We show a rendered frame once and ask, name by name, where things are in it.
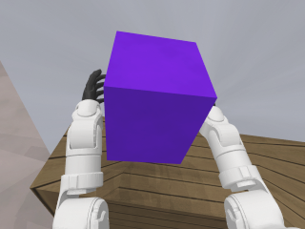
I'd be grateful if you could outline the pedestal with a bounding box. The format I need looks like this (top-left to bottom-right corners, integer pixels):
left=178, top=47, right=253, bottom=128
left=30, top=116, right=305, bottom=229

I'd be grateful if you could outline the left robot forearm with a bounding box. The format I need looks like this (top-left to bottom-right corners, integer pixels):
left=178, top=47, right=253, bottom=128
left=52, top=99, right=104, bottom=229

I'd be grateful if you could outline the carton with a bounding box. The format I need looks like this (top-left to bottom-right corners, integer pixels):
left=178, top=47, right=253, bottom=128
left=103, top=31, right=217, bottom=164

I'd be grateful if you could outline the robot right upper arm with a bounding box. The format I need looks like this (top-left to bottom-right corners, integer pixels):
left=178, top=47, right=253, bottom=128
left=224, top=189, right=300, bottom=229

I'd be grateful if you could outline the robot left upper arm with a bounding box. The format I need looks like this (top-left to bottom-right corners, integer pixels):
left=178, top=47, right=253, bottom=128
left=53, top=197, right=110, bottom=229

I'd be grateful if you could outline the robot left hand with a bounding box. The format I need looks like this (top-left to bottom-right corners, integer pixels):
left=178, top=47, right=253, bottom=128
left=81, top=69, right=106, bottom=104

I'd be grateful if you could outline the right robot forearm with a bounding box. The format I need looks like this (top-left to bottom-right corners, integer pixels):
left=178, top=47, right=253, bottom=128
left=199, top=106, right=284, bottom=224

